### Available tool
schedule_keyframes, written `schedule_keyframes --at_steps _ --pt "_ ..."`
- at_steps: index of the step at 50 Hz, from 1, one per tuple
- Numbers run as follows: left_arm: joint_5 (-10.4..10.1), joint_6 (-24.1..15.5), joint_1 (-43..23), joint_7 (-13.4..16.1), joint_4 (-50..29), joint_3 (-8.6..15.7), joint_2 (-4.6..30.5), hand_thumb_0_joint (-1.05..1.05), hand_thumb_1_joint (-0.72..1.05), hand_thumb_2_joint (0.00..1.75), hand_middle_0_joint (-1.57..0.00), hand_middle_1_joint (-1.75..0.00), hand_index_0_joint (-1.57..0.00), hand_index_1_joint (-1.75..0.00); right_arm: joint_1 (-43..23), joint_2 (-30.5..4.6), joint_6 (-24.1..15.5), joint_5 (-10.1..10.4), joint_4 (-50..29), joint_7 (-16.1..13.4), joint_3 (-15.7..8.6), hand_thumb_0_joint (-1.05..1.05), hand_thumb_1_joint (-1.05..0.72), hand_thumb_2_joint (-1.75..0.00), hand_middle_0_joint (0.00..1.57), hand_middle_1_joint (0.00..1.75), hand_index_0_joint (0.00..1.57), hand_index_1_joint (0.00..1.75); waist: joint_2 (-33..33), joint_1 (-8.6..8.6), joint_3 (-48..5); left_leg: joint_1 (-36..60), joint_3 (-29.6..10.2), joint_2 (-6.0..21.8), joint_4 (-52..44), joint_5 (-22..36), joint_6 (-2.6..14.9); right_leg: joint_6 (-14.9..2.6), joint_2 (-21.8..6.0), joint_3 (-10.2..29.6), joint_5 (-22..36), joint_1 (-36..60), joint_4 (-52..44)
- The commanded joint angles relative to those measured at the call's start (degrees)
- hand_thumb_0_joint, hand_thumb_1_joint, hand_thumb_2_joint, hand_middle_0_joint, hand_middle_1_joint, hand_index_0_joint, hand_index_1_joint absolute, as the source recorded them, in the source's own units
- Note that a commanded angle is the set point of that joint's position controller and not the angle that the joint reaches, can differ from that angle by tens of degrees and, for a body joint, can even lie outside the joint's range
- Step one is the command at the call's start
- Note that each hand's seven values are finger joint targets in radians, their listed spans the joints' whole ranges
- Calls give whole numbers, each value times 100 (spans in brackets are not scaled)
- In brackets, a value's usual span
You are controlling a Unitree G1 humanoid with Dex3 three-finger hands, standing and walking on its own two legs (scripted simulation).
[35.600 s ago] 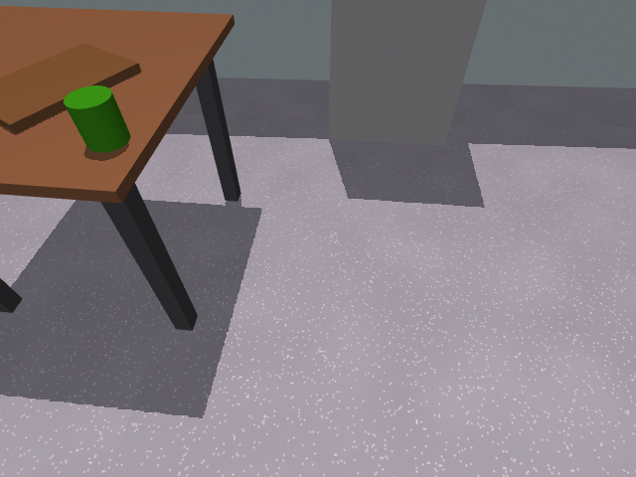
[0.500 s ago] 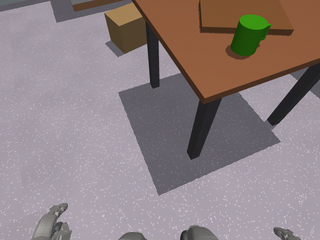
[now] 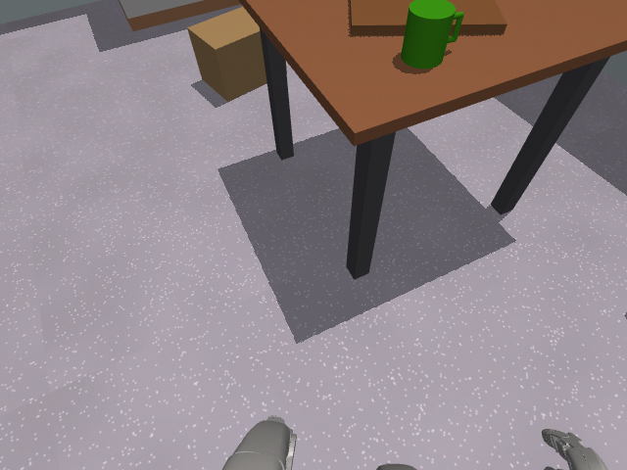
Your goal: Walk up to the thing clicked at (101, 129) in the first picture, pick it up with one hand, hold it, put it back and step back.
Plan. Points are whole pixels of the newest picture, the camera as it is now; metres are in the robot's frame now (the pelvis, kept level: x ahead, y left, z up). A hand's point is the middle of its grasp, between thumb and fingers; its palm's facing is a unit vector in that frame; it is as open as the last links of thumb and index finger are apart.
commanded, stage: step back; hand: right
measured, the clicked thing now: (433, 32) +0.92 -0.21 +0.05
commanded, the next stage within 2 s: stand in 1.74 s
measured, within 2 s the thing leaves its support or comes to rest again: neither
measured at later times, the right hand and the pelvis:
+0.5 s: hand out of the picture -0.03 -0.30 -0.14, palm faces -0.10 +0.91 -0.41, open 7.4 cm; pelvis -0.16 -0.03 +0.00, yaw +1 degrees
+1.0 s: hand out of the picture -0.21 -0.30 -0.14, palm faces -0.16 +0.92 -0.37, open 7.4 cm; pelvis -0.28 -0.04 +0.01, yaw +7 degrees
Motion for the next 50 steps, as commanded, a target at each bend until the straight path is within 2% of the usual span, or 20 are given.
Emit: schedule_keyframes --at_steps 1,6,9,10,12,16,21,24,25,26,27,28,31,37,41,42,44,45,47,50 --pt "15 -221 -922 208 -799 480 1586 0 90 90 -20 -30 -20 -30 507 -1006 -214 125 -279 -102 -253 0 -90 -90 20 30 20 30 -1086 -315 -667 387 -159 -315 1297 -94 16 -1132 -1408 891 2534 -471 -1201" --pt "10 -134 -208 271 -742 420 1496 0 90 90 -20 -30 -20 -30 347 -802 -290 -11 -375 -68 -177 0 -90 -90 20 30 20 30 -1336 127 -1037 369 404 11 -1284 -228 14 -1030 -1400 894 3459 1111 -618" --pt "-124 -26 -353 218 -805 336 1525 0 90 90 -20 -30 -20 -30 846 -843 -333 -52 -104 -51 -245 0 -90 -90 20 30 20 30 -1140 -107 -1311 1512 753 10 -3186 1435 118 -730 -1187 735 3075 740 -7" --pt "-127 -2 -288 202 -843 255 1331 0 90 90 -20 -30 -20 -30 796 -1030 -354 -113 -125 -59 -325 0 -90 -90 20 30 20 30 -772 -73 -1380 1987 -56 555 -3347 2091 312 -478 -962 656 2252 90 267" --pt "-167 7 -699 271 -954 296 1303 0 90 90 -20 -30 -20 -30 492 -2054 -332 -113 -292 6 -522 0 -90 -90 20 30 20 30 1150 -362 -1292 1529 -2382 2660 -3634 3576 1765 -41 227 54 -1686 -917 2260" --pt "-215 36 -248 227 -521 361 1304 0 90 90 -20 -30 -20 -30 -82 -1349 -360 -118 -324 -77 -309 0 -90 -90 20 30 20 30 463 71 -947 1179 -794 1812 -3109 4047 1392 -53 406 671 -1000 -872 3503" --pt "-119 -95 -187 156 -515 316 1151 0 90 90 -20 -30 -20 -30 165 -1207 -252 -143 -357 -46 -303 0 -90 -90 20 30 20 30 863 -153 -1155 2197 -656 1676 -2698 4017 1300 105 29 59 -937 -638 853" --pt "-55 -188 234 177 -210 289 1058 0 90 90 -20 -30 -20 -30 -21 -1305 -101 -53 -362 10 -301 0 -90 -90 20 30 20 30 863 -3 -1562 2033 -340 1344 -2118 3481 959 5 179 -456 574 387 -1524" --pt "-1 -226 287 199 -144 356 1302 0 90 90 -20 -30 -20 -30 -37 -1147 -78 -27 -384 35 -236 0 -90 -90 20 30 20 30 626 32 -1509 1244 -306 1107 -1991 2618 686 -105 -50 -57 926 899 -1510" --pt "60 -266 341 197 -189 470 1717 0 90 90 -20 -30 -20 -30 24 -846 -85 -8 -457 54 -148 0 -90 -90 20 30 20 30 -445 27 -1260 39 -127 358 -1252 1107 338 -390 -940 1409 772 1153 -1663" --pt "28 -228 -41 197 -304 606 2374 0 90 90 -20 -30 -20 -30 -199 -769 -67 0 -497 -52 -183 0 -90 -90 20 30 20 30 -1835 274 -1050 25 72 -326 183 -814 87 -1516 -2426 2805 1183 -250 -2079" --pt "-7 -292 -285 227 -463 597 2350 0 90 90 -20 -30 -20 -30 -236 -1020 -26 30 -482 -78 -315 0 -90 -90 20 30 20 30 -1512 137 -659 245 -609 -43 1178 -910 34 -1769 -2733 3169 1324 -1101 -2194" --pt "28 -323 -921 278 -516 421 1657 0 90 90 -20 -30 -20 -30 328 -974 -43 74 -147 -59 -243 0 -90 -90 20 30 20 30 -738 -275 -688 290 -401 -339 1528 -39 -10 -1142 -1566 1089 2160 -573 -1305" --pt "60 -354 -106 227 -273 475 1747 0 90 90 -20 -30 -20 -30 54 -966 -173 -116 -130 53 -239 0 -90 -90 20 30 20 30 -1177 313 -738 38 169 36 -624 -366 -81 -1054 -1538 1508 -1314 633 -1735" --pt "10 -292 -430 156 -231 398 1843 0 90 90 -20 -30 -20 -30 896 -939 -276 -81 415 165 -330 0 -90 -90 20 30 20 30 -1257 -170 -872 2153 806 31 -2950 188 241 -698 -1360 1002 -1759 -584 -1706" --pt "29 -271 -209 138 -187 265 1550 0 90 90 -20 -30 -20 -30 952 -939 -318 -117 555 157 -373 0 -90 -90 20 30 20 30 -656 -201 -850 2637 620 -14 -3462 307 273 -506 -997 646 -1775 -930 -1094" --pt "-106 -284 -600 155 -239 174 1195 0 90 90 -20 -30 -20 -30 648 -1710 -381 -277 347 138 -448 0 -90 -90 20 30 20 30 1101 -433 -482 1766 -2936 2204 -4701 -2876 1151 23 -64 -319 -1241 -2254 942" --pt "-58 -320 -926 157 -158 306 1615 0 90 90 -20 -30 -20 -30 258 -1663 -434 -178 280 160 -432 0 -90 -90 20 30 20 30 444 -435 7 719 -2942 2349 -4882 -2844 1467 17 -296 319 -1011 -1586 1416" --pt "-166 -356 -314 49 91 227 1282 0 90 90 -20 -30 -20 -30 -159 -1091 -559 -173 275 101 -214 0 -90 -90 20 30 20 30 11 8 -317 1517 -1284 1454 -4205 -577 922 -17 -196 310 -142 -1356 1307" --pt "-127 -396 -195 -27 268 256 1328 0 90 90 -20 -30 -20 -30 -73 -1169 -544 -187 337 150 -271 0 -90 -90 20 30 20 30 768 -137 -406 972 -767 1332 -4211 -1022 866 49 -187 -253 -351 -346 442"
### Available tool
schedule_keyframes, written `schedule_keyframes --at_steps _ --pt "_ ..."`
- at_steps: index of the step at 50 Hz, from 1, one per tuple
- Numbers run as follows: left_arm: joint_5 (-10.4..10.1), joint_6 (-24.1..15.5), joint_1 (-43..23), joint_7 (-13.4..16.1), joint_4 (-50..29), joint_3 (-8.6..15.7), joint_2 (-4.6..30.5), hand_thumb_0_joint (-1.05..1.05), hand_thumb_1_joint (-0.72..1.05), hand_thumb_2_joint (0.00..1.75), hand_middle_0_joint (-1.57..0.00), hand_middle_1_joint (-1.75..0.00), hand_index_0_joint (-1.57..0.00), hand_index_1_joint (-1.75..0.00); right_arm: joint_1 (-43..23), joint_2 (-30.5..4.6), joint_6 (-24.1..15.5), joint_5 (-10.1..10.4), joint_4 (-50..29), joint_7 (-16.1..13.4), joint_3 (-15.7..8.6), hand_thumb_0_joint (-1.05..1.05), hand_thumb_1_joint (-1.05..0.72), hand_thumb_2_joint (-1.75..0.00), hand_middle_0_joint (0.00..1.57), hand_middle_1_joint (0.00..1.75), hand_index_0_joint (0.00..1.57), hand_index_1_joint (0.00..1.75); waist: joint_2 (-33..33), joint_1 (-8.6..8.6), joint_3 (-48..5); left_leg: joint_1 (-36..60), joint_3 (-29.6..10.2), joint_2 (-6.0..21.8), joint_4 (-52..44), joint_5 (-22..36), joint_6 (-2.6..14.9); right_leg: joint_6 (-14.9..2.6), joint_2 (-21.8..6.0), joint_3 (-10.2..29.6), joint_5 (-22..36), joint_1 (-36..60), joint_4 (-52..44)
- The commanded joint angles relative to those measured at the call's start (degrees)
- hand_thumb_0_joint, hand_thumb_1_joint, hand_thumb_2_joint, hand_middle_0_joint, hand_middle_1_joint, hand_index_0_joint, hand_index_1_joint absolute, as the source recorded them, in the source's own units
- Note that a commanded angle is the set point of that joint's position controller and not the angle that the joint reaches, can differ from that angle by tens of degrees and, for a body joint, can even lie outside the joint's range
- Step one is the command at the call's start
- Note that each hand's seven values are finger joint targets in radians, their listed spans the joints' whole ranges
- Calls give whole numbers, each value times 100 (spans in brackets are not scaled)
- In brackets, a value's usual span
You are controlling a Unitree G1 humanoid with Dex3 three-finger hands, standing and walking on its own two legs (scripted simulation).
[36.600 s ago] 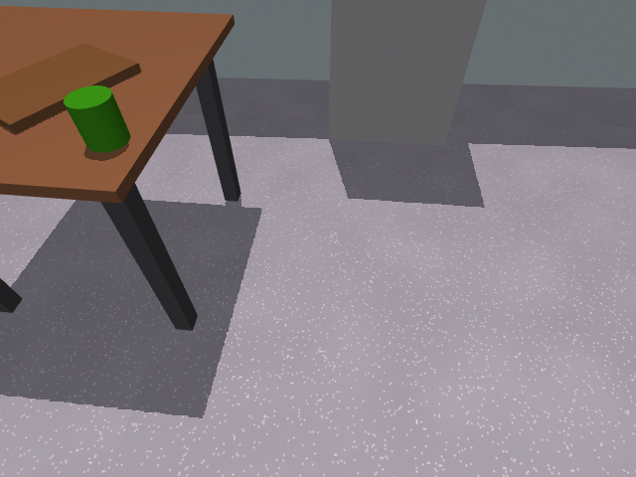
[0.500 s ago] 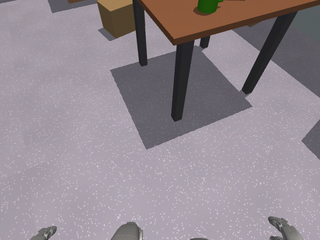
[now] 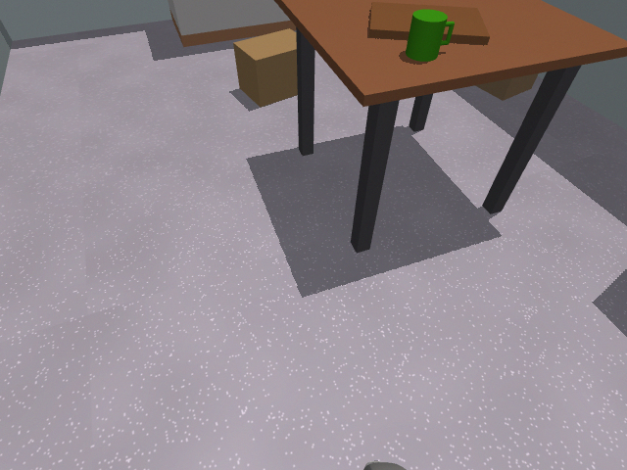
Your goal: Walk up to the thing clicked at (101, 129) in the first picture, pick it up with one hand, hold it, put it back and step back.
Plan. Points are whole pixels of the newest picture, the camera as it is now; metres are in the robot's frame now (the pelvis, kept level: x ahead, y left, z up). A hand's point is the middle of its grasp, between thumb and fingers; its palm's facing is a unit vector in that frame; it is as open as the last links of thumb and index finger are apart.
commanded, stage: step back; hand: right
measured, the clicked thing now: (431, 35) +1.17 -0.32 +0.04
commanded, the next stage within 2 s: stand in 0.74 s
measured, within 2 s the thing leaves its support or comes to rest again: neither
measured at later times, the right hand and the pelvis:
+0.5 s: hand out of the picture +0.11 -0.25 -0.15, palm faces -0.02 +0.94 -0.35, open 7.4 cm; pelvis +0.04 +0.01 +0.00, yaw -1 degrees
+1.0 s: hand out of the picture +0.13 -0.24 -0.14, palm faces +0.02 +0.94 -0.33, open 7.4 cm; pelvis +0.04 +0.01 +0.02, yaw -2 degrees
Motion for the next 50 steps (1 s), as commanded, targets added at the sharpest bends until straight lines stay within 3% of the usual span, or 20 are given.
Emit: schedule_keyframes --at_steps 1,3,5,6,7,8,10,15,16,17,18,19,20,23,25,27,31,36,42,50 --pt "-31 -271 -285 -56 -376 256 944 0 90 90 -20 -30 -20 -30 -751 -1551 -204 -16 -587 -57 -389 0 -90 -90 20 30 20 30 1158 -15 114 -750 -1342 1248 -1673 -1903 730 75 7 -306 -159 586 -800" --pt "-9 -309 -201 -17 -269 270 867 0 90 90 -20 -30 -20 -30 -725 -1512 -133 18 -598 -63 -380 0 -90 -90 20 30 20 30 1041 71 167 -1049 -1223 1288 -1374 -1818 674 13 127 -437 210 1198 -1576" --pt "43 -409 114 74 -124 262 894 0 90 90 -20 -30 -20 -30 -680 -1175 -74 82 -605 -69 -272 0 -90 -90 20 30 20 30 539 242 -23 -1242 -811 926 -392 -1179 397 -86 111 -73 612 2046 -2599" --pt "93 -462 130 125 -145 348 1209 0 90 90 -20 -30 -20 -30 -678 -895 -98 128 -670 -60 -196 0 -90 -90 20 30 20 30 -304 293 -113 -1980 -512 419 385 -1100 81 -455 -706 1504 6 2282 -2871" --pt "73 -506 175 110 -94 398 1561 0 90 90 -20 -30 -20 -30 -667 -1020 -83 127 -630 -98 -237 0 -90 -90 20 30 20 30 -694 321 -17 -1764 -342 65 1307 -1438 -42 -921 -1605 2713 -1439 1574 -3420" --pt "82 -523 -141 105 -268 401 1592 0 90 90 -20 -30 -20 -30 -479 -1203 -95 106 -523 -104 -307 0 -90 -90 20 30 20 30 -486 182 94 -1453 -515 218 1623 -1407 -87 -1259 -1970 2981 -1411 1096 -3419" --pt "31 -551 -294 138 -337 337 1354 0 90 90 -20 -30 -20 -30 -426 -1153 -148 121 -428 -104 -308 0 -90 -90 20 30 20 30 -224 145 58 -1448 -607 315 1512 -1236 -45 -1145 -1738 2283 -218 1232 -3116" --pt "4 -447 -661 91 -386 164 1127 0 90 90 -20 -30 -20 -30 -131 -979 -229 103 -159 -88 -318 0 -90 -90 20 30 20 30 -610 -92 -306 178 50 121 -420 12 -25 -633 -984 783 976 491 -2376" --pt "-10 -427 -643 83 -374 82 974 0 90 90 -20 -30 -20 -30 -192 -1007 -253 66 -155 -113 -335 0 -90 -90 20 30 20 30 -475 -124 -344 438 -183 255 -708 380 12 -470 -835 587 1250 322 -2137" --pt "-39 -423 -550 69 -399 11 776 0 90 90 -20 -30 -20 -30 -208 -1183 -284 35 -173 -138 -367 0 -90 -90 20 30 20 30 -41 -100 -509 707 -854 767 -999 474 141 -296 -633 414 1508 124 -1741" --pt "-125 -390 -518 57 -354 -45 581 0 90 90 -20 -30 -20 -30 -583 -1409 -324 63 -243 -145 -348 0 -90 -90 20 30 20 30 614 45 -531 342 -1828 1449 -1429 -131 454 -78 -150 32 716 135 -1409" --pt "-116 -362 -566 83 -222 44 822 0 90 90 -20 -30 -20 -30 -843 -1550 -306 114 -253 -115 -358 0 -90 -90 20 30 20 30 568 130 -297 -363 -1792 1687 -1431 -495 738 -44 -57 -181 16 741 -1321" --pt "-70 -388 -589 89 -197 33 829 0 90 90 -20 -30 -20 -30 -936 -1488 -299 89 -241 -99 -339 0 -90 -90 20 30 20 30 467 143 -222 -410 -1601 1586 -1312 -112 673 -79 -78 -121 144 922 -1552" --pt "-118 -493 -432 121 -5 38 884 0 90 90 -20 -30 -20 -30 -1071 -1215 -306 151 -168 -116 -213 0 -90 -90 20 30 20 30 641 213 -492 -270 -654 937 -720 1790 182 -152 -387 225 2096 1635 -2082" --pt "-119 -494 -574 138 16 77 1019 0 90 90 -20 -30 -20 -30 -925 -1151 -294 187 -75 -151 -213 0 -90 -90 20 30 20 30 402 88 -714 -82 -372 722 -455 2293 42 -260 -588 374 2955 1856 -2010" --pt "-127 -473 -630 159 21 45 994 0 90 90 -20 -30 -20 -30 -963 -1155 -275 202 -29 -158 -224 0 -90 -90 20 30 20 30 327 85 -837 196 -368 765 -436 2461 79 -261 -610 321 3130 1783 -2005" --pt "-98 -448 -823 182 16 33 943 0 90 90 -20 -30 -20 -30 -987 -1158 -246 213 51 -167 -252 0 -90 -90 20 30 20 30 116 42 -1029 343 -282 823 -379 2858 159 -239 -577 206 3335 1891 -1922" --pt "-80 -410 -954 186 65 0 929 0 90 90 -20 -30 -20 -30 -1292 -1127 -208 195 70 -156 -241 0 -90 -90 20 30 20 30 137 66 -760 308 -300 855 -649 2267 168 -195 -552 233 2906 1688 -2077" --pt "-145 -356 -1136 153 389 -107 767 0 90 90 -20 -30 -20 -30 -1348 -1157 -273 260 260 -141 -134 0 -90 -90 20 30 20 30 206 -7 -768 721 -487 952 -1255 2774 50 -24 -572 178 2978 2022 -2605" --pt "-128 -386 -1154 134 602 -123 796 0 90 90 -20 -30 -20 -30 -1470 -1104 -274 265 381 -128 -108 0 -90 -90 20 30 20 30 184 -3 -723 858 -403 898 -1537 2008 2 -6 -655 222 2578 1997 -3009"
